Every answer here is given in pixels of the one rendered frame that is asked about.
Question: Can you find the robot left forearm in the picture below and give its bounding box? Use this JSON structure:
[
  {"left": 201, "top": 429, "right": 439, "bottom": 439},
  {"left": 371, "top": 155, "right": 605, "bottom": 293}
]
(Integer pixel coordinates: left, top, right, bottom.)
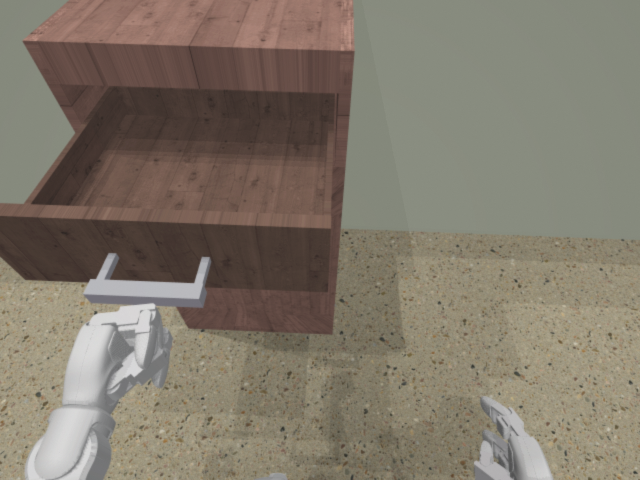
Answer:
[{"left": 25, "top": 405, "right": 116, "bottom": 480}]

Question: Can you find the drawer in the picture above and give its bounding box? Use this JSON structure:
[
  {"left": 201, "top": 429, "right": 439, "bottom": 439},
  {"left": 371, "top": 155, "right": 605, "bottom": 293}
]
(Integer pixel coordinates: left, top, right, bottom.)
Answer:
[{"left": 0, "top": 86, "right": 335, "bottom": 292}]

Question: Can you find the robot right hand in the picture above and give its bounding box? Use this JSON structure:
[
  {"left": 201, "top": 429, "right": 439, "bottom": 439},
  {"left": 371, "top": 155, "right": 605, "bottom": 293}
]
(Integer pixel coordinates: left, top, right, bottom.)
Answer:
[{"left": 474, "top": 396, "right": 554, "bottom": 480}]

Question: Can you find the cabinet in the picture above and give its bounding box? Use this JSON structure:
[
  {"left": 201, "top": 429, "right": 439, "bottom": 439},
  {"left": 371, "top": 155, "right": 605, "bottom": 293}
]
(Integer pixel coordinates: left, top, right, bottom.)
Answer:
[{"left": 22, "top": 0, "right": 355, "bottom": 335}]

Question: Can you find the robot left hand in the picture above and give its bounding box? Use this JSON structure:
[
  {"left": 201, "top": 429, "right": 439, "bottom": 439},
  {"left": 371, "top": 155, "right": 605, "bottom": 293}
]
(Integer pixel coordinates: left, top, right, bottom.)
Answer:
[{"left": 62, "top": 303, "right": 173, "bottom": 415}]

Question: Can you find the handle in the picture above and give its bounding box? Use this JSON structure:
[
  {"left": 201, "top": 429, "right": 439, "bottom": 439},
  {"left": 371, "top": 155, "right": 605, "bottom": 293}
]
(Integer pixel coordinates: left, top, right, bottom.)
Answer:
[{"left": 83, "top": 253, "right": 211, "bottom": 308}]

